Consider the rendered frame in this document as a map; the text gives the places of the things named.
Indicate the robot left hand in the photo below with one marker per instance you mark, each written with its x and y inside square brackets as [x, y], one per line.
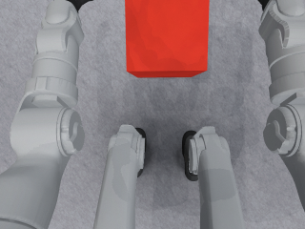
[78, 3]

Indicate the carton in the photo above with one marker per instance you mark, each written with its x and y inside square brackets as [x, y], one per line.
[166, 38]

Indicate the robot right upper arm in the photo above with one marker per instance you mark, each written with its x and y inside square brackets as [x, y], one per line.
[284, 134]

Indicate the left robot foot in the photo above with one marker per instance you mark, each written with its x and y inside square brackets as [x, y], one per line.
[141, 132]

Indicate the robot right thigh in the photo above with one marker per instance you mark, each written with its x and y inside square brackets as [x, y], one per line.
[220, 206]

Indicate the right robot forearm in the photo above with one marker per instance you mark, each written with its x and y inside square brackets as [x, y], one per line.
[283, 31]

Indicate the robot right hand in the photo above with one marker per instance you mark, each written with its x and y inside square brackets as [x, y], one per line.
[263, 3]

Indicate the left robot forearm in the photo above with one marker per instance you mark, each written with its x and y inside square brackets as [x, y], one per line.
[55, 61]

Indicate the robot left upper arm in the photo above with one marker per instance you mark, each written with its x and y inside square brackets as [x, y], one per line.
[43, 139]

